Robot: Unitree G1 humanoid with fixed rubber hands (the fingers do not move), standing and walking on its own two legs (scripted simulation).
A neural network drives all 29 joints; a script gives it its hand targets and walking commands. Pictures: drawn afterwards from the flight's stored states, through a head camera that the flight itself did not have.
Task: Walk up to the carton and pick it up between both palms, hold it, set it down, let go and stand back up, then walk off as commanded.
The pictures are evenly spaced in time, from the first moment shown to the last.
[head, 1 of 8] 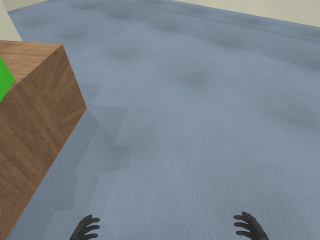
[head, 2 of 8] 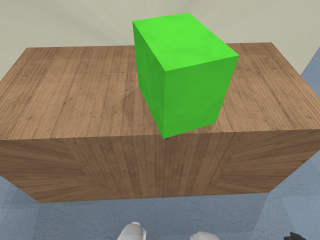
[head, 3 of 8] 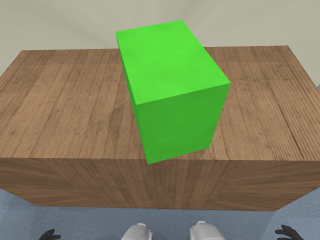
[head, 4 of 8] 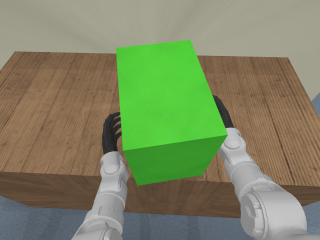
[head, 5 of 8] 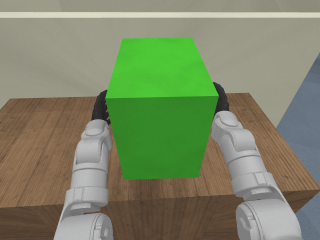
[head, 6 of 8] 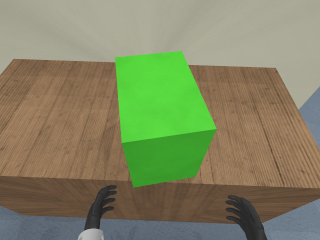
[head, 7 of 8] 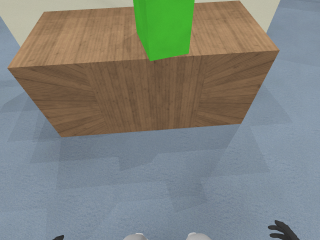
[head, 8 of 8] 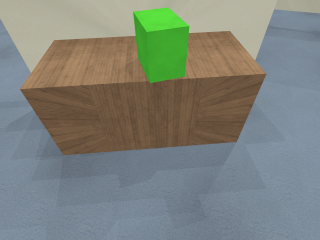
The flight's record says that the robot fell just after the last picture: no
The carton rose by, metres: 0.17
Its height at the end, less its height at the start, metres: +0.00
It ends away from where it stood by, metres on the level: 0.01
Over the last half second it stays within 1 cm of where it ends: yes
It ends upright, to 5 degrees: yes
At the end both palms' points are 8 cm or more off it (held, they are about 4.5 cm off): yes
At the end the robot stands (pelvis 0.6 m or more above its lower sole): yes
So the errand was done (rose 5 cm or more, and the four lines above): yes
